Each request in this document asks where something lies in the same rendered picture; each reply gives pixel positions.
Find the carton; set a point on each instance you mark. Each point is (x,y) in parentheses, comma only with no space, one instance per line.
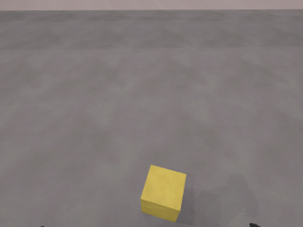
(162,194)

